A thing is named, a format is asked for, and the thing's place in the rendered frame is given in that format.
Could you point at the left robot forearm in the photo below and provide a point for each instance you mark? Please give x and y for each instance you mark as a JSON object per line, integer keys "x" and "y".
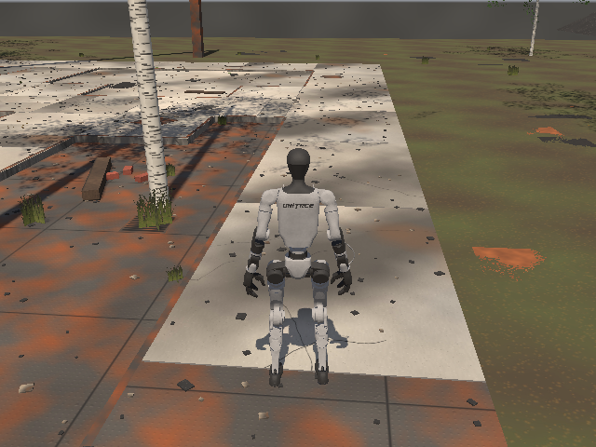
{"x": 255, "y": 253}

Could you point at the right robot upper arm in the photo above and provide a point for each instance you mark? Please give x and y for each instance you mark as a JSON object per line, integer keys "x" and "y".
{"x": 327, "y": 198}

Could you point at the robot right shin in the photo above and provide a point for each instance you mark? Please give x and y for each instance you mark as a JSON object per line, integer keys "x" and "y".
{"x": 321, "y": 337}

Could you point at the left robot hand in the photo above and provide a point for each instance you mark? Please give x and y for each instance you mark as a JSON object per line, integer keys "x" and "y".
{"x": 248, "y": 282}

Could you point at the left robot upper arm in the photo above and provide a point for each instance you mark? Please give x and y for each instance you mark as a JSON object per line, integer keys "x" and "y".
{"x": 269, "y": 197}

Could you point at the right robot hand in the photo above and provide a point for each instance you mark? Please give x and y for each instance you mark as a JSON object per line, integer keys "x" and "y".
{"x": 347, "y": 281}

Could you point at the right robot forearm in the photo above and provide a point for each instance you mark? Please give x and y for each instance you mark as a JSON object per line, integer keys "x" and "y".
{"x": 340, "y": 253}

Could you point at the left robot thigh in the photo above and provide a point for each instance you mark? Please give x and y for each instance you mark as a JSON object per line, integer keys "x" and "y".
{"x": 275, "y": 273}

